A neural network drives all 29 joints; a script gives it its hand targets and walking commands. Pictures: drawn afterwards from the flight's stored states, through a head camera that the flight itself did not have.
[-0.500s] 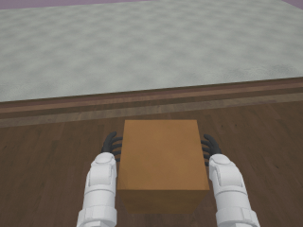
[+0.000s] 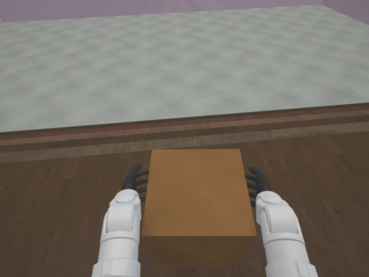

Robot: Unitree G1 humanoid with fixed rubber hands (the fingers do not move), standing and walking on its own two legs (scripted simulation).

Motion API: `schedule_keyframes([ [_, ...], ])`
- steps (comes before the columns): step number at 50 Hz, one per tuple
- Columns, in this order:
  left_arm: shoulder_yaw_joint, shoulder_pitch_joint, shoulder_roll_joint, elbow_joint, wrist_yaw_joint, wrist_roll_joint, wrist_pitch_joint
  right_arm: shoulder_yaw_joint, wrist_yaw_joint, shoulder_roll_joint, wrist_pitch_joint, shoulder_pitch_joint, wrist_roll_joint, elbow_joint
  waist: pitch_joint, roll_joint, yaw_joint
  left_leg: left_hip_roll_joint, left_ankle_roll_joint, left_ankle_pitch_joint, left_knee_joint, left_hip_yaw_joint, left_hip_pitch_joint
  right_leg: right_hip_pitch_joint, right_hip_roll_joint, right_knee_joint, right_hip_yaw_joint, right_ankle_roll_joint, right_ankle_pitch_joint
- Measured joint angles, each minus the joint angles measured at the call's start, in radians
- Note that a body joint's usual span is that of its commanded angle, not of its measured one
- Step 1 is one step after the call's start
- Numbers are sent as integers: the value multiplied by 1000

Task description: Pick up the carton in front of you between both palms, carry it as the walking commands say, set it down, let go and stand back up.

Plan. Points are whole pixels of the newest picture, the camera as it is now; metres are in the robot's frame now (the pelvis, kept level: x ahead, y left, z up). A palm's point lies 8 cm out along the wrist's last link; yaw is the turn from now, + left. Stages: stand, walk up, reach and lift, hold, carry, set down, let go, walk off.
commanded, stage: hold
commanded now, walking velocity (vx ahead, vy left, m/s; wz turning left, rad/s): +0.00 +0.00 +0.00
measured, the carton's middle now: (195, 211) +0.30 +0.00 -0.04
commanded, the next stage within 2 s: carry in 0.94 s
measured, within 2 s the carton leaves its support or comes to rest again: neither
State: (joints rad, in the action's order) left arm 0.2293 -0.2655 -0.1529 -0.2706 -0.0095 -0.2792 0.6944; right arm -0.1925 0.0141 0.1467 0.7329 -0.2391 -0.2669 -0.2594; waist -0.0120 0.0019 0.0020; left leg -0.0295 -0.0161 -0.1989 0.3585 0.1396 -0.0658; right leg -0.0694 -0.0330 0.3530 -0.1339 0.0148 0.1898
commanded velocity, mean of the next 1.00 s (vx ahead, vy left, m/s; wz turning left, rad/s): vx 0.05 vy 0.00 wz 0.00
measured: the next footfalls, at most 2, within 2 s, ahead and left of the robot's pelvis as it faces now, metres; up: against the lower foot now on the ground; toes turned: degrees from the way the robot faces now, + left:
right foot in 1.32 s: +0.14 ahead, -0.09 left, +0.00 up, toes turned -9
left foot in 1.66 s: +0.42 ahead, +0.15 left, +0.00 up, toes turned +12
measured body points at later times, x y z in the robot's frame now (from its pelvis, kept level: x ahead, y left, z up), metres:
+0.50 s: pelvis -0.01 +0.00 +0.00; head -0.06 +0.00 +0.45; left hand +0.30 +0.15 +0.05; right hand +0.29 -0.15 +0.04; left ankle +0.01 +0.13 -0.75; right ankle +0.01 -0.13 -0.75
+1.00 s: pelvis +0.00 +0.00 +0.00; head -0.05 +0.00 +0.44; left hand +0.30 +0.15 +0.04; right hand +0.30 -0.15 +0.04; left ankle +0.00 +0.13 -0.74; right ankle +0.01 -0.13 -0.74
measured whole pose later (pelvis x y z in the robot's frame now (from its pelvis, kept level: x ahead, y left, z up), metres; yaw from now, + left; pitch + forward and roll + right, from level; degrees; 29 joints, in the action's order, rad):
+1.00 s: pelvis +0.00 +0.00 +0.00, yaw +1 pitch -4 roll +0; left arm 0.22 -0.27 -0.15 -0.23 -0.01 -0.28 0.76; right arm -0.19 0.01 0.15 0.79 -0.24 -0.27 -0.21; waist -0.06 0.00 0.00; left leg -0.02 -0.02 -0.29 0.45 0.11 -0.15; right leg -0.14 -0.02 0.43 -0.10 0.01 0.26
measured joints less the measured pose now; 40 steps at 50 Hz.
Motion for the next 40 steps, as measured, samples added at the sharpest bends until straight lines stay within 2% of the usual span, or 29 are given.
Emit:
schedule_keyframes([
  [4,-10,5,1,31,0,7,27,9,0,-1,27,5,5,32,-3,0,0,1,0,7,-13,0,19,19,1,-14,0,0,-7],
  [10,13,-23,-6,3,8,-16,48,-14,-10,5,49,-24,-16,5,8,0,-1,0,0,8,-5,-1,28,28,1,-5,2,0,-7],
  [25,46,-59,-15,-16,13,-32,37,-46,-15,14,38,-61,-30,-15,21,1,-2,0,-2,5,17,-3,8,9,-1,17,6,0,-5],
  [40,16,-29,-7,9,9,-21,47,-17,-10,7,45,-31,-19,8,15,0,-2,2,0,7,-5,-6,23,23,1,-4,8,-1,-6],
])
